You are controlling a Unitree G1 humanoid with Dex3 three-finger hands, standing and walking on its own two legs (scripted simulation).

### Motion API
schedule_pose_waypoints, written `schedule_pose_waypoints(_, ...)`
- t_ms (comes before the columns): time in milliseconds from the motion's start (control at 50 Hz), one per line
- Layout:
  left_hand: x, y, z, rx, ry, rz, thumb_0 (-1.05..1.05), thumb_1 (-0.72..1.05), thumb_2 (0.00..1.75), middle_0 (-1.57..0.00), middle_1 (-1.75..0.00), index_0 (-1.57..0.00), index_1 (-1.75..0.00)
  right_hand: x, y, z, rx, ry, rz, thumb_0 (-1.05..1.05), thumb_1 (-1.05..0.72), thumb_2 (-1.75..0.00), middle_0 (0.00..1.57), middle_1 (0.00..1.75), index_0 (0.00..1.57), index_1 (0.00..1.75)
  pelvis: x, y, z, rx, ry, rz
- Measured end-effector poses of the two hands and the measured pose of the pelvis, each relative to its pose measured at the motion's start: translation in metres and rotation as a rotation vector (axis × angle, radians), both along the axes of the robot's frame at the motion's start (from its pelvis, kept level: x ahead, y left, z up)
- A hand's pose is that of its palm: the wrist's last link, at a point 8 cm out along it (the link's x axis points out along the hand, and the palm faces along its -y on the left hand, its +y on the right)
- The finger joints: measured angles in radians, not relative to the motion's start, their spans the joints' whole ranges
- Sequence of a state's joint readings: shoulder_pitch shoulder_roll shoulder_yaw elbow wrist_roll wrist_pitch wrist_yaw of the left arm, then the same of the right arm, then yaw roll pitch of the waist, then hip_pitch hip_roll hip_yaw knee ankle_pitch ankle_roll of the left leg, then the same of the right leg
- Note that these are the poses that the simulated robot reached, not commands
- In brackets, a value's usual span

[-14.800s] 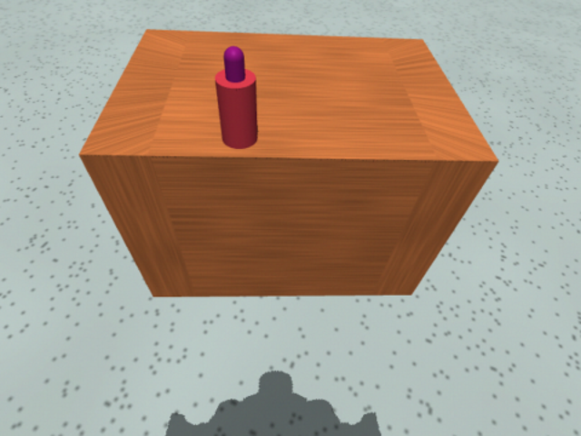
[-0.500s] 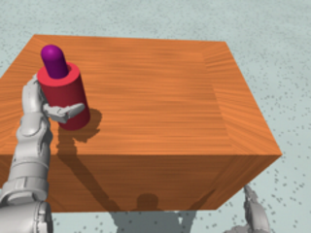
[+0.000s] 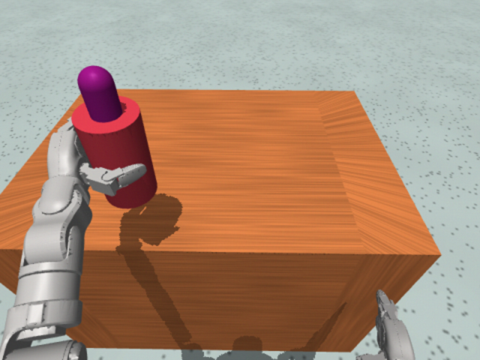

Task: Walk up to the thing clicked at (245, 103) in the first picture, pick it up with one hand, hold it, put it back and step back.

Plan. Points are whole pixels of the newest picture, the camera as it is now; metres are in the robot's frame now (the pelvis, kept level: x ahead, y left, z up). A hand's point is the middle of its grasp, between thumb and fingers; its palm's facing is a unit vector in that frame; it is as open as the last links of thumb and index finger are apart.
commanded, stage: lift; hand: left
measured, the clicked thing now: (115, 139) +0.37 +0.17 +0.21
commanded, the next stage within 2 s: hold in 0.68 s
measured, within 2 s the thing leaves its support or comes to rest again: neither
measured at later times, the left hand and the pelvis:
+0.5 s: hand (103, 145) +0.34 +0.17 +0.23, palm faces +0.19 -0.98 +0.02, open 11.7 cm; pelvis -0.01 +0.00 +0.01, yaw +1 degrees
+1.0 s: hand (93, 131) +0.33 +0.18 +0.26, palm faces +0.17 -0.99 +0.02, open 11.7 cm; pelvis +0.00 +0.00 +0.01, yaw +1 degrees
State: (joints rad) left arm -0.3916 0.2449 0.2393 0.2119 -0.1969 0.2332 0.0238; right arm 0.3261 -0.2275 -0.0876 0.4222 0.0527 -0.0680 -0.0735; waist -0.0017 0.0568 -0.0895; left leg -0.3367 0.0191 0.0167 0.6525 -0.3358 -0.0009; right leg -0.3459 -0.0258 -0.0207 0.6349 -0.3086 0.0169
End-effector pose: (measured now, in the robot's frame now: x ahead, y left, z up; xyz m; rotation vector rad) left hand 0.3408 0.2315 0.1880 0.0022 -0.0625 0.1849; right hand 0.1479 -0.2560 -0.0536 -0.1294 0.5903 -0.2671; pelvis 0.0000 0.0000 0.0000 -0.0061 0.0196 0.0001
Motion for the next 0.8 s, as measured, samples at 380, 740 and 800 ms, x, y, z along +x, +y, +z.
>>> schedule_pose_waypoints(380,-0.031,-0.010,0.039,-0.002,-0.007,0.001,0.00,-0.56,1.02,-0.64,-0.89,-0.65,-0.89,0.000,-0.014,0.004,-0.011,-0.045,-0.012,-0.02,0.53,-0.05,0.05,0.05,0.05,0.05,-0.009,-0.004,0.007,0.004,-0.053,0.012)
schedule_pose_waypoints(740,-0.038,-0.008,0.054,-0.010,-0.007,-0.002,0.00,-0.56,1.02,-0.64,-0.89,-0.65,-0.89,0.001,-0.010,0.003,-0.001,-0.056,-0.007,-0.02,0.52,-0.06,0.05,0.05,0.05,0.05,-0.009,-0.001,0.010,0.003,-0.062,0.011)
schedule_pose_waypoints(800,-0.037,-0.007,0.057,-0.013,-0.005,-0.003,0.00,-0.56,1.02,-0.64,-0.89,-0.65,-0.89,0.003,-0.009,0.003,0.004,-0.058,-0.008,-0.02,0.52,-0.06,0.05,0.05,0.05,0.05,-0.007,0.000,0.010,0.002,-0.063,0.012)
